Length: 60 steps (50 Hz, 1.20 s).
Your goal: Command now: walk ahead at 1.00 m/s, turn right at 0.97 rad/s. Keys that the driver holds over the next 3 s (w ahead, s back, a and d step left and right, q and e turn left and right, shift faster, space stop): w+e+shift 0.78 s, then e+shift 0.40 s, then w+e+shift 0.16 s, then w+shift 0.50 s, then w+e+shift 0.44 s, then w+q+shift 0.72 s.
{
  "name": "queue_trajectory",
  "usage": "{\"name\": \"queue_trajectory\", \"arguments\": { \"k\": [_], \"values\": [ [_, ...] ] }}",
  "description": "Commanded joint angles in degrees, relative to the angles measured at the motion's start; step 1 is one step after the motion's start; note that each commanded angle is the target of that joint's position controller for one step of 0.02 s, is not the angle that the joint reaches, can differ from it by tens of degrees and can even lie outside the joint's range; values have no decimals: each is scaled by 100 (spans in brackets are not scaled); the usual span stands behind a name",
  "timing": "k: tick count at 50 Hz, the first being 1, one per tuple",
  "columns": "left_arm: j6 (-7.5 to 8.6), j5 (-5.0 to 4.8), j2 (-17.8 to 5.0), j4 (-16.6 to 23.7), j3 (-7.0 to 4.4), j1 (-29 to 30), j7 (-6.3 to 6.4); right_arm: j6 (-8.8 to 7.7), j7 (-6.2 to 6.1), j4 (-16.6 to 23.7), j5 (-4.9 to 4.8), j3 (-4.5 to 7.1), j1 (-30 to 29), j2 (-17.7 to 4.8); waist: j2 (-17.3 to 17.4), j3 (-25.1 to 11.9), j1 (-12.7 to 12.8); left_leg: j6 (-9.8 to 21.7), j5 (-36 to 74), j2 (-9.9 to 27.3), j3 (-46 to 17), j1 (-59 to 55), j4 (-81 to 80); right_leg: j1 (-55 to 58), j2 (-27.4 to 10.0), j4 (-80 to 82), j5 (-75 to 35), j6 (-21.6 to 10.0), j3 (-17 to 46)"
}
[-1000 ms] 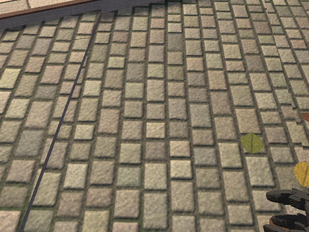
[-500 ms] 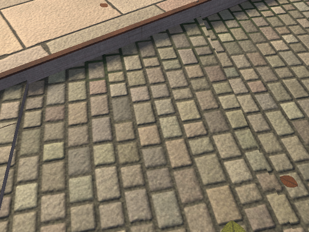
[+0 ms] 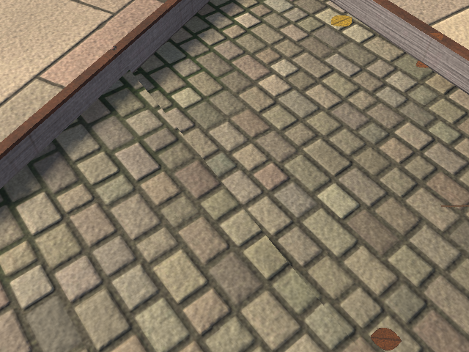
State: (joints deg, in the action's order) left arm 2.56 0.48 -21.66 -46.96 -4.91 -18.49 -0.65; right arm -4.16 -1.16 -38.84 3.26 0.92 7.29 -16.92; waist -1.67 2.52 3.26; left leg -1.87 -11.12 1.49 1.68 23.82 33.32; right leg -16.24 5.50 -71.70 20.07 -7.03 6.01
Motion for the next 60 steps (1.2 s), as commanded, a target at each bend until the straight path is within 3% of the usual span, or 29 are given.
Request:
{"name": "queue_trajectory", "arguments": {
  "k": [1,6,10,13,16,17,18,19,20,23,25,29,32,36,38,39,40,41,42,44,45,46,47,50,52,56,58,59,60],
  "values": [
    [-74,174,-93,769,84,557,-206,-54,-21,-172,-28,218,1147,-479,615,-479,-555,719,-1207,1605,-2030,-2373,-1942,-2535,-842,-458,-472,124,-73],
    [-296,169,260,1421,307,1428,-381,-300,146,-624,-203,183,1294,-306,657,96,-251,513,793,1389,-157,-1681,-2477,-2909,-1162,-8,-1204,186,-338],
    [-296,132,162,1702,374,2193,-505,-365,123,-801,-161,232,1459,-562,378,559,-272,330,1882,1054,1042,-1700,-2840,-2553,-990,1692,-2112,24,-1014],
    [-241,121,179,1694,401,2515,-565,-293,38,-908,-165,283,1907,-857,398,535,-340,119,4985,999,1528,-2312,-2375,-1772,-446,2716,-2044,-291,-1746],
    [-183,111,-209,1247,222,1058,-417,-21,-103,-820,-165,425,1855,-1399,844,-436,557,139,7441,1344,1462,-2626,-70,31,145,2939,-1204,-560,-1741],
    [-157,89,-473,853,57,-219,-313,66,-92,-678,-132,448,1555,-1471,862,-981,1094,256,7164,1467,1306,-2023,1519,1431,225,3043,-850,-782,-1402],
    [-221,-120,-753,599,-200,-917,-148,109,-47,-601,-146,488,1324,-1396,217,-1417,1392,191,4168,803,1331,-794,3811,3006,90,3589,-544,-943,-738],
    [-315,24,-1405,821,-294,-33,-47,40,144,-87,-65,268,1802,-525,-1196,-1332,103,-111,-1813,-89,1049,1773,5996,4029,-1461,3910,-521,-1651,2077],
    [-392,144,-1482,1076,-339,-450,-15,-110,100,362,-167,285,1174,-867,-278,-2305,601,-112,-1660,-309,-339,2565,6608,4557,-1990,4979,360,-2348,4043],
    [-160,62,-862,685,-221,-32,121,-199,50,381,-55,158,657,-724,787,-165,-220,-42,-1123,513,-637,2066,4514,1706,-1446,5834,-575,-1592,2927],
    [14,33,-558,738,-76,236,111,78,40,250,103,170,1039,-755,730,-11,-645,-218,-1490,667,-651,1252,3706,499,-1076,5867,-1202,-1568,2287],
    [189,5,-557,668,-105,119,5,174,178,768,-39,16,-265,-332,357,363,-384,-354,208,610,-366,414,1578,-891,-458,6240,-1100,-1271,1728],
    [216,-56,-647,558,-179,-174,-38,101,260,759,-147,40,-547,-417,170,92,-89,-163,2010,409,-470,-6,673,-406,-379,5829,-1886,-895,1686],
    [145,-6,-710,484,-222,-410,54,57,245,902,-193,69,-932,-589,-59,52,117,-93,1548,132,-629,-351,-511,593,-525,5070,-2228,-544,2140],
    [130,110,-982,460,-264,-291,58,9,108,620,-247,249,118,-1019,-14,-618,-453,-1,647,-51,-607,-1375,-594,1074,-429,3533,-3403,-330,2069],
    [139,91,-1055,448,-270,-94,31,-22,16,328,-222,356,1363,-1206,136,-1164,-1167,57,312,38,-481,-2797,-474,534,-223,2065,-3502,-212,1771],
    [190,9,-295,544,-81,-30,41,-69,-97,122,3,449,2437,-1508,713,-1692,-1438,202,-858,987,-1359,-4299,-143,-747,125,36,-1303,-99,1382],
    [186,-228,314,897,113,-638,107,-64,-92,284,181,498,2285,-1963,2440,-2359,-778,647,55,2910,-4440,-5242,-995,-2273,690,-1455,1664,171,472],
    [99,-72,-204,861,95,-568,202,-19,-24,296,56,577,1823,-1796,2058,-2242,-674,1114,87,3015,-5232,-4918,-1192,-3084,94,-1740,1061,179,104],
    [-81,119,-428,716,20,400,113,36,17,294,4,269,1165,-631,480,-647,-732,938,2407,2173,-2627,-3147,-968,-2905,-437,-1109,339,334,-150],
    [-165,161,-376,796,-10,779,3,67,-2,134,-66,196,1157,-489,271,-355,-697,671,3162,1630,-1563,-2611,-1120,-2586,-607,-573,255,332,-166],
    [-137,-481,-204,1070,-50,454,62,-82,-54,191,-343,335,641,-659,1723,-278,-369,684,3931,1481,-1266,-2629,-1012,-2730,-931,-645,143,501,-3],
    [-179,-515,-236,1080,-25,436,57,-170,-63,138,-432,294,509,-470,1689,-281,-312,671,3821,1437,-1020,-2422,-1212,-2683,-1067,-381,-13,559,-30],
    [-237,-308,-2,1467,55,1063,-30,-157,-138,197,-434,390,-251,-629,899,138,-149,775,3537,1283,-87,-1314,-1820,-2116,-978,1607,-797,803,-548],
    [-219,-194,142,1388,89,918,-166,-114,-195,165,-430,484,-370,-896,779,-160,-93,592,3720,1067,596,-1193,-1680,-1132,-797,2805,-1929,747,-840],
    [-297,-179,-440,1200,-213,265,-310,-74,-227,134,-643,633,-287,-1299,700,-806,323,369,5512,1010,888,-1581,-237,408,-189,3355,-2026,202,-1217],
    [-318,-246,-874,972,-474,-699,-198,-6,-140,259,-634,568,-357,-1013,18,-1050,791,217,3063,684,813,-624,2000,2072,-125,4105,-2560,-284,-822],
    [-316,-312,-993,1103,-451,-369,-38,8,-8,275,-293,367,-7,-307,-1437,-827,342,-25,-2142,-209,810,517,3900,2623,-684,4181,-4773,-765,278],
    [-220,-77,-1351,1598,-413,95,-62,-29,76,436,-246,307,853,-470,-1706,-2046,-229,-199,-3113,-700,-263,1652,5557,3641,-2025,4197,-4682,-2225,3116]
  ]
}}
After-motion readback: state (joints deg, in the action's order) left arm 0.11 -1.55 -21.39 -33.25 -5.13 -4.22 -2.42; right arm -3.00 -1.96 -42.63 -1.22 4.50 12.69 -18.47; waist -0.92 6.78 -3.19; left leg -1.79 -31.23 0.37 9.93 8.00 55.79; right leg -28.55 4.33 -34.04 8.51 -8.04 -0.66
